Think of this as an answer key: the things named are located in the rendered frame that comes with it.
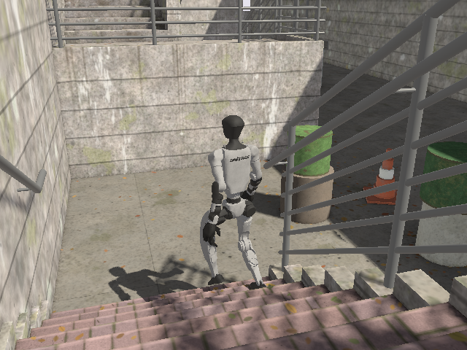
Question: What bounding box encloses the left robot upper arm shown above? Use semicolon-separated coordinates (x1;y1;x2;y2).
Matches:
208;148;226;193

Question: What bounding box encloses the robot left hand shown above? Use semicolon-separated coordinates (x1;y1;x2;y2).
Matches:
203;223;220;247

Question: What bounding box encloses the robot right hand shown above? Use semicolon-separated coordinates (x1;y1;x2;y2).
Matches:
241;190;254;202

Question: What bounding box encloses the left robot thigh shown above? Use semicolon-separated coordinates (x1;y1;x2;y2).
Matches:
200;209;228;246

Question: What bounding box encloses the right robot forearm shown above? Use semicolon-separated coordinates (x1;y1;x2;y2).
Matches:
247;177;262;195

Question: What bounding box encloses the right robot upper arm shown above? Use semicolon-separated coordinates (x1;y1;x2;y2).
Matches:
245;144;262;181

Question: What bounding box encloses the left robot forearm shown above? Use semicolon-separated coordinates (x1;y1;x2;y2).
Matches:
207;182;223;225

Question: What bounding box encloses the humanoid robot torso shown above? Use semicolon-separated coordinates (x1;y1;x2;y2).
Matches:
221;142;251;219

